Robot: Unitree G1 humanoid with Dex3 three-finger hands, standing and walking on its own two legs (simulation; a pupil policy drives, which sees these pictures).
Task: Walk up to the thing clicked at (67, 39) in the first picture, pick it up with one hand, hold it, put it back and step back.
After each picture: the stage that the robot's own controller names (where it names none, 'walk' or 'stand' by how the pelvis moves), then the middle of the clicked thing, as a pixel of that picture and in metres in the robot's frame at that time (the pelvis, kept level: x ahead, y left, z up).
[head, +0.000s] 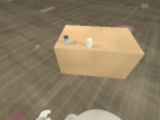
stand; (66, 40) +0.95 +0.39 -0.11
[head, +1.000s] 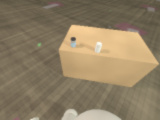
walk; (73, 42) +0.86 +0.25 -0.09
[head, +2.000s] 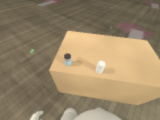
stand; (67, 59) +0.54 +0.24 -0.10
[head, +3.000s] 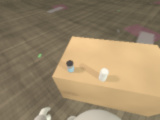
stand; (70, 66) +0.49 +0.23 -0.11
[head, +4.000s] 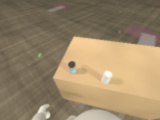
stand; (72, 67) +0.47 +0.20 -0.10
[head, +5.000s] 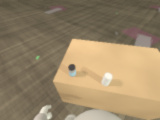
stand; (72, 70) +0.46 +0.19 -0.11
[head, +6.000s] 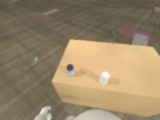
stand; (70, 70) +0.46 +0.20 -0.12
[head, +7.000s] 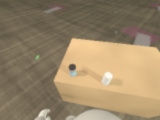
stand; (72, 70) +0.46 +0.18 -0.12
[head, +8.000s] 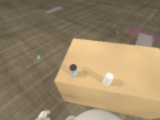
stand; (73, 70) +0.46 +0.18 -0.12
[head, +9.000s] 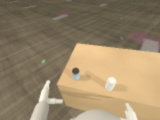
rise first; (75, 74) +0.45 +0.17 -0.11
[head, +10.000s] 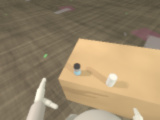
go down; (77, 69) +0.47 +0.17 -0.11
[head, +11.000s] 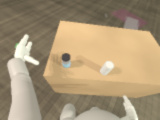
go down; (66, 61) +0.46 +0.16 -0.05
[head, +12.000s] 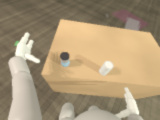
close in; (65, 59) +0.47 +0.16 -0.04
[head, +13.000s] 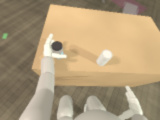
close; (57, 50) +0.49 +0.18 +0.01
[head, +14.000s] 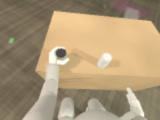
lift; (62, 57) +0.46 +0.16 +0.00
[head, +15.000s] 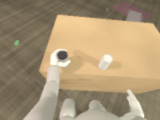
lift; (63, 59) +0.44 +0.16 +0.00
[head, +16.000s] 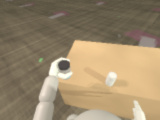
lift; (65, 70) +0.31 +0.18 +0.13
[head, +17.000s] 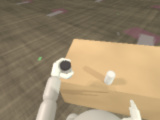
hold; (66, 70) +0.32 +0.17 +0.11
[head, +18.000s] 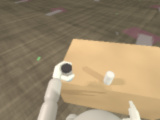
hold; (67, 72) +0.32 +0.17 +0.08
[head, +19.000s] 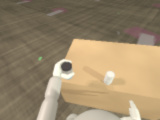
crouch; (67, 71) +0.33 +0.17 +0.09
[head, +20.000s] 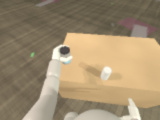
crouch; (65, 55) +0.44 +0.18 +0.09
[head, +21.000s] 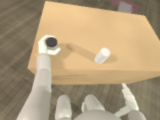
lower; (52, 47) +0.51 +0.19 +0.01
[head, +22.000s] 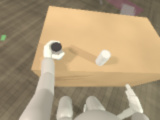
lower; (57, 51) +0.49 +0.17 +0.00
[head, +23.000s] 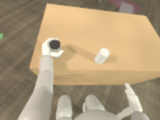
lower; (55, 49) +0.50 +0.18 +0.01
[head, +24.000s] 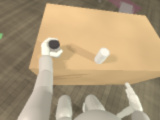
lower; (55, 49) +0.50 +0.18 +0.01
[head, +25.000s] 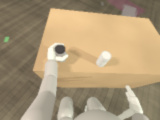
loosen; (60, 53) +0.48 +0.16 +0.00
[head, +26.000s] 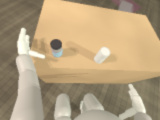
rise; (56, 49) +0.49 +0.17 +0.01
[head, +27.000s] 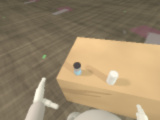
sink last; (77, 68) +0.46 +0.16 -0.06
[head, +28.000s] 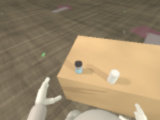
stand; (78, 67) +0.47 +0.15 -0.06
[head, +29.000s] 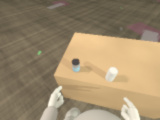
stand; (75, 65) +0.47 +0.15 -0.05
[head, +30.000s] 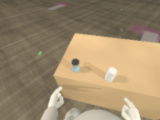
stand; (75, 65) +0.47 +0.16 -0.05
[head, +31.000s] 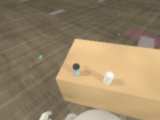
stand; (76, 69) +0.47 +0.16 -0.11
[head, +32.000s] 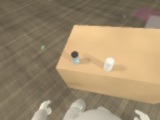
walk; (75, 57) +0.52 +0.19 -0.09
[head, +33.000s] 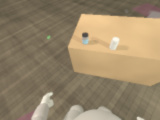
walk; (85, 38) +0.77 +0.11 -0.09
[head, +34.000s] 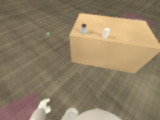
stand; (83, 29) +1.07 +0.16 -0.10
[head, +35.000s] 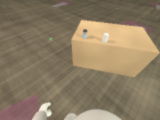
stand; (84, 34) +1.10 +0.15 -0.11
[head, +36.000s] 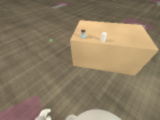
stand; (83, 34) +1.11 +0.17 -0.12
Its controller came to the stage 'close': yes
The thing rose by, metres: 0.22
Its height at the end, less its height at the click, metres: +0.00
